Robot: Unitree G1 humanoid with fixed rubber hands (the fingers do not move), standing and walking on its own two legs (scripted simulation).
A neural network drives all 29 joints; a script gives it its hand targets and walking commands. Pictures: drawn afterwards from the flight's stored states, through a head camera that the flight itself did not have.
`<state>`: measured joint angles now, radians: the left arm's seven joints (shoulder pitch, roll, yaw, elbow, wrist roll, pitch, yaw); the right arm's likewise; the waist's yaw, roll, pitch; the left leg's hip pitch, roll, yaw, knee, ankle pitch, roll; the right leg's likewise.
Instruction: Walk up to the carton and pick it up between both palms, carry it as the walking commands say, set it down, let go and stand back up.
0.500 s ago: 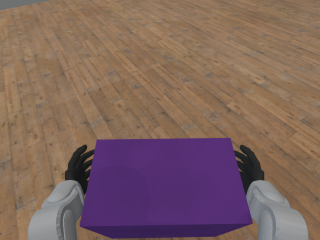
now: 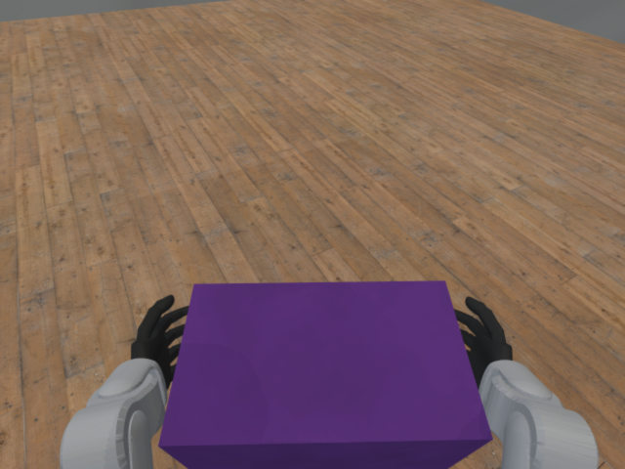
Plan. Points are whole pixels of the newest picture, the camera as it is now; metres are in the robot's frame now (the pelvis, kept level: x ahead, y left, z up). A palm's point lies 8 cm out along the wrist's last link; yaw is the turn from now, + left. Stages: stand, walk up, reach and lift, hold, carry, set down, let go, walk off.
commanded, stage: carry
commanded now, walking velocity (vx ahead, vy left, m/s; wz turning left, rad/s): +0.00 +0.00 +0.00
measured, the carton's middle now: (320, 395) +0.21 +0.01 +0.02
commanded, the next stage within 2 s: none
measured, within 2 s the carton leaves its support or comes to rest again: neither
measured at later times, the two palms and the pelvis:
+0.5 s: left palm (148, 385) +0.19 +0.19 +0.08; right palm (499, 401) +0.18 -0.17 +0.09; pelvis -0.03 +0.01 -0.01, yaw -2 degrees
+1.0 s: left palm (164, 359) +0.22 +0.19 +0.09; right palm (498, 377) +0.21 -0.18 +0.09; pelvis -0.01 +0.01 +0.00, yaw -2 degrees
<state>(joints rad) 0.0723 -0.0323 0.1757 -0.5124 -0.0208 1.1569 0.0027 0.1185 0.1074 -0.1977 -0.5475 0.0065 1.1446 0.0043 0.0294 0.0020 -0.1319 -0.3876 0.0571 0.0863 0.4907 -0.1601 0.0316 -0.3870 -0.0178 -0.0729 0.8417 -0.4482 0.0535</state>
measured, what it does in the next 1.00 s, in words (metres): steps on the spot: right foot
